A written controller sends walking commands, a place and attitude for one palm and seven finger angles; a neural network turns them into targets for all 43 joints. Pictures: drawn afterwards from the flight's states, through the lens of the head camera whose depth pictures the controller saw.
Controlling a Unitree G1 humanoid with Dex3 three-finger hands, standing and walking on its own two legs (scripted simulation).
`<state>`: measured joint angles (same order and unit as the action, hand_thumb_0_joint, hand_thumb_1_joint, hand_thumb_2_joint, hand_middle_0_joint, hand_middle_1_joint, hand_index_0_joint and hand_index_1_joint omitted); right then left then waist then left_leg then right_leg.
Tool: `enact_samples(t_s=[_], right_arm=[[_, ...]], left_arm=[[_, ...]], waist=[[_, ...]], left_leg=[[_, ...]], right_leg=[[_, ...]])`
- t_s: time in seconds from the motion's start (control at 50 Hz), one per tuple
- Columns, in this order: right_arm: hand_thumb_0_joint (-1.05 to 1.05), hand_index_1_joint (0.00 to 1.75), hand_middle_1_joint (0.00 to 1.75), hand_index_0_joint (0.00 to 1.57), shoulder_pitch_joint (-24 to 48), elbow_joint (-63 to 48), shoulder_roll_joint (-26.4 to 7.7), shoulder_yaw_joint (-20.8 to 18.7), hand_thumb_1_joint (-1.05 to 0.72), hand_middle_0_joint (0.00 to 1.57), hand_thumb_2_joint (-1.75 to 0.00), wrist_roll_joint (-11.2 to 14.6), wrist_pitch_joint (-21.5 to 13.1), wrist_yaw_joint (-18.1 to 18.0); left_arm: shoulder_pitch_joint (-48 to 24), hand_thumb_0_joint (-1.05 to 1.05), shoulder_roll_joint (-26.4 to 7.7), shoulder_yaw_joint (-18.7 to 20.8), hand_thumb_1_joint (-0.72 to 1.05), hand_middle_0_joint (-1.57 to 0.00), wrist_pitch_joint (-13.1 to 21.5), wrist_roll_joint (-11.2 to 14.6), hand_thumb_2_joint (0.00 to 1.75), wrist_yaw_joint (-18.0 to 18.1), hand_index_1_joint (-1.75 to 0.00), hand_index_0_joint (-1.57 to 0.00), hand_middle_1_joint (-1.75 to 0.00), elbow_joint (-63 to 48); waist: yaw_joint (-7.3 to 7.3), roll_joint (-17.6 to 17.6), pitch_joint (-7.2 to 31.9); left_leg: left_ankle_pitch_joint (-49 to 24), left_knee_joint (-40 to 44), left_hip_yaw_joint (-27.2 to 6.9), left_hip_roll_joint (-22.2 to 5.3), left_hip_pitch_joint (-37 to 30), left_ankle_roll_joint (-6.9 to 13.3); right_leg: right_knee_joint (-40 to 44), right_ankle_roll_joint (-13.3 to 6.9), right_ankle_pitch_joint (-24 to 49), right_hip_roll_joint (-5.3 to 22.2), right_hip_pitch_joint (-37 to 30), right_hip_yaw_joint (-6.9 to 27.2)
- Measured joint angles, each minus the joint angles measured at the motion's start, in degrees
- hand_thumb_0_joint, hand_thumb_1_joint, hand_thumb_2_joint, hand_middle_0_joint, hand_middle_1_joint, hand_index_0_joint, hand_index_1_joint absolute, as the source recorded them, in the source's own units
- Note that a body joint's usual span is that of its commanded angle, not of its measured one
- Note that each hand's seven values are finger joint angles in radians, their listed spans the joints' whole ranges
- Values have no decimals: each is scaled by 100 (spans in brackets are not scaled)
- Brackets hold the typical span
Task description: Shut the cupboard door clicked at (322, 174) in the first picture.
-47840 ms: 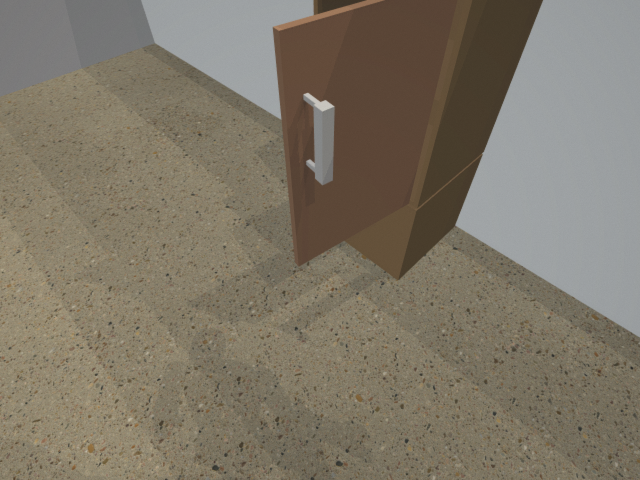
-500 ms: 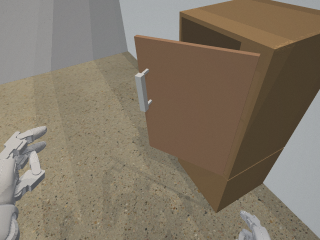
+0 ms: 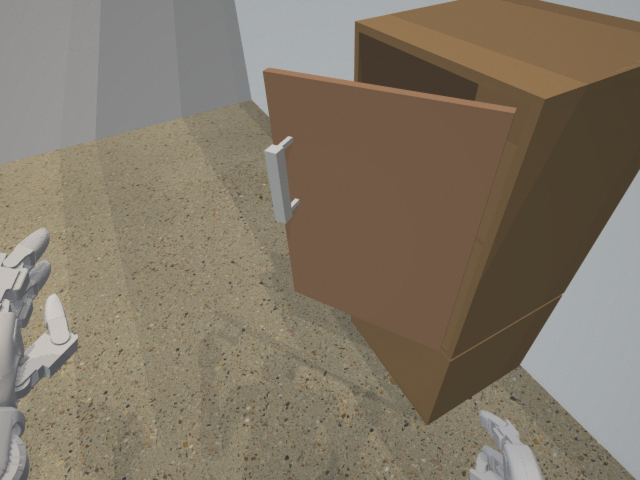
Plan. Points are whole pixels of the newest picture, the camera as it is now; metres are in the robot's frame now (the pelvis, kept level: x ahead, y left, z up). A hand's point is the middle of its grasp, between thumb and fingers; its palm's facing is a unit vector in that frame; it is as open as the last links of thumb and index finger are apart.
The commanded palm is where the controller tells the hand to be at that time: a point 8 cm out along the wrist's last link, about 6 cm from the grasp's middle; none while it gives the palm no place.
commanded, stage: step back with the hand held close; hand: left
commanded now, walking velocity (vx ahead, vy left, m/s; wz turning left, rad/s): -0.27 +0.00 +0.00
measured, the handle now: (285, 180) +0.63 +0.15 +0.05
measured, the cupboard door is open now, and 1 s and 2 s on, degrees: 33 33 33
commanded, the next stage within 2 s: stop stepping back and stand still in 1.54 s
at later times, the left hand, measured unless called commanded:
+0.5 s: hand (30, 369) +0.16 +0.29 +0.16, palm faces +0.41 -0.77 -0.50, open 7.4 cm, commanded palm +0.10 +0.32 +0.17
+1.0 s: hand out of the picture +0.08 +0.28 +0.16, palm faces +0.46 -0.75 -0.47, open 7.4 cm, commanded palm +0.01 +0.32 +0.17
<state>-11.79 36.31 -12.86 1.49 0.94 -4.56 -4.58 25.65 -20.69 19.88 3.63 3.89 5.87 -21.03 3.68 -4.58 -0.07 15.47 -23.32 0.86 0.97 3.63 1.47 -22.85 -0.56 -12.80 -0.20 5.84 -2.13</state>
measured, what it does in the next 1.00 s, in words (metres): shifts its weight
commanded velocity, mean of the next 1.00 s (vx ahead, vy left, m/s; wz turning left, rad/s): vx -0.30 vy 0.00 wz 0.01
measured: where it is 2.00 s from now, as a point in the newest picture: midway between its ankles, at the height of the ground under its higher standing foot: outside the picture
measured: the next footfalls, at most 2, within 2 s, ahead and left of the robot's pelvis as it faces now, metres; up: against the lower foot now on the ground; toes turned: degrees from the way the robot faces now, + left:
left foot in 1.44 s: -0.16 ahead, +0.14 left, +0.00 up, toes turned +7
right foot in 1.72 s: -0.28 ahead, -0.09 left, +0.00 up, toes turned -3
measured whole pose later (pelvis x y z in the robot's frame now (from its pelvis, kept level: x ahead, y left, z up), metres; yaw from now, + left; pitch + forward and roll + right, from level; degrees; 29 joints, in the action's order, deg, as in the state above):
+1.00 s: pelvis -0.12 +0.02 -0.03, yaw +1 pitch +0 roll -1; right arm -14.7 33.4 -13.5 -0.1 0.3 -2.3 -4.4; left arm 28.8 -25.4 26.1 15.5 0.1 10.4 -28.6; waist -1.9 0.8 -0.4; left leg 16.3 -40.1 2.0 0.8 28.1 3.7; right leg -34.9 0.5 -10.7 0.1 27.7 -1.4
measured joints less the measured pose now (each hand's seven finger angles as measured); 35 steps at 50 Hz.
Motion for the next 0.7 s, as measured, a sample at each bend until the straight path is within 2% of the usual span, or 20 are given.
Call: enact_samples(t_s=[0.04,0.18,0.32,0.4,0.46,0.7], right_arm=[[2,30,30,20,-12,-35,-19,-6,-90,20,-90,16,58,15],[2,30,30,20,61,-131,-174,-146,-90,20,-90,13,354,12],[2,30,30,20,95,-303,-191,-265,-91,20,-90,43,639,-99],[2,30,30,20,128,-441,-127,-247,-91,20,-90,48,707,-118],[2,30,30,20,125,-530,-80,-205,-91,20,-90,41,693,-112],[2,30,30,21,-160,-522,-8,-86,-90,20,-90,-10,448,-60]], left_arm=[[-7,1,20,42,89,-21,17,7,90,-10,-30,-21,-30,67],[294,1,43,53,89,-20,332,-43,90,70,-30,-21,-30,62],[559,1,-294,163,88,-21,420,-34,90,128,-30,-21,-30,-361],[563,1,-500,367,88,-21,460,-25,90,171,-30,-21,-30,-489],[533,1,-528,439,88,-21,510,-40,90,199,-30,-21,-30,-518],[295,1,-207,463,88,-21,760,-343,90,258,-30,-21,-30,-425]], waist=[[-14,-27,6],[-224,-78,133],[-333,161,104],[-354,289,103],[-352,355,124],[-278,427,67]], left_leg=[[-3,-33,-6,-11,85,2],[100,-438,-27,-23,776,51],[73,-584,94,123,1042,142],[32,-685,170,157,1171,187],[-14,-766,212,167,1288,222],[63,-1548,154,65,1888,259]], right_leg=[[7,-1,17,-10,63,-8],[-139,33,53,-15,628,-38],[-535,141,-22,138,1031,83],[-669,180,26,173,1194,156],[-739,204,92,184,1315,195],[-1270,156,165,128,1771,82]])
